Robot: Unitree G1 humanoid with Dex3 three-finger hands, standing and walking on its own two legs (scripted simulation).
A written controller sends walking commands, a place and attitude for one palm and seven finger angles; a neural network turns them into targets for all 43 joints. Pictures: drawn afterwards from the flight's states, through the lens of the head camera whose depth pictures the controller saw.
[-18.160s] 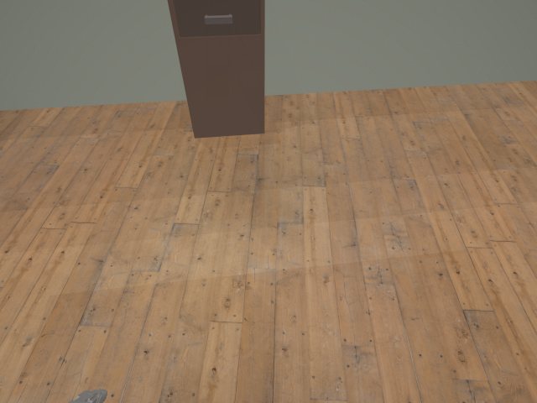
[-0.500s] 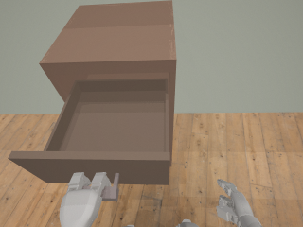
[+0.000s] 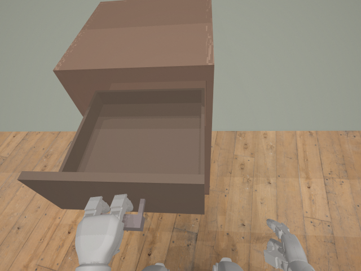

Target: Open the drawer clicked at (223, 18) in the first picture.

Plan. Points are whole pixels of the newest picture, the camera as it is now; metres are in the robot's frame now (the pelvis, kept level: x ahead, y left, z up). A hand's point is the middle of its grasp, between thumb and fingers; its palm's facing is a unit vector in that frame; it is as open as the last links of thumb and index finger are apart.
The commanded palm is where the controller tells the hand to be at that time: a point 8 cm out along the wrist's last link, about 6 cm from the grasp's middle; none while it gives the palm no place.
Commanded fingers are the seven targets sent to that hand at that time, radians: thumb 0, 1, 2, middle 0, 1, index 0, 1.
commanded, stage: open the thumb to release the handle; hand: left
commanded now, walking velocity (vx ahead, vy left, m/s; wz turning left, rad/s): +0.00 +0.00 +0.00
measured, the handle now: (116, 211) +0.25 +0.17 -0.01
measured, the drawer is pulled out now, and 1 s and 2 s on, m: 0.30 0.30 0.30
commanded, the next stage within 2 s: lift the hand off the handle in 0.22 s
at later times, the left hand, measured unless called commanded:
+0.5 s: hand (113, 237) +0.20 +0.17 -0.03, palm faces +0.02 -0.10 -0.99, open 13.8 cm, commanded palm +0.18 +0.18 +0.03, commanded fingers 0.00 -0.50 0.30 -0.30 -1.20 -0.30 -1.20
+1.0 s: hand (110, 233) +0.20 +0.17 -0.01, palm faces -0.02 -0.11 -0.99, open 13.4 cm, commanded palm +0.19 +0.17 +0.06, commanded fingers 0.00 -0.50 0.30 -0.30 -1.20 -0.30 -1.20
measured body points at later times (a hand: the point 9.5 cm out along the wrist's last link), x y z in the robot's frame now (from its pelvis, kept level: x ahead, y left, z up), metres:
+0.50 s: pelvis -0.01 +0.00 +0.00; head +0.03 -0.03 +0.45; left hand +0.19 +0.18 +0.03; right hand +0.20 -0.22 -0.10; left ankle -0.01 +0.14 -0.67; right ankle +0.03 -0.08 -0.67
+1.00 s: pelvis -0.01 +0.00 +0.02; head +0.03 -0.03 +0.46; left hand +0.20 +0.18 +0.04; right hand +0.20 -0.21 -0.09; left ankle -0.01 +0.14 -0.67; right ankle +0.03 -0.08 -0.67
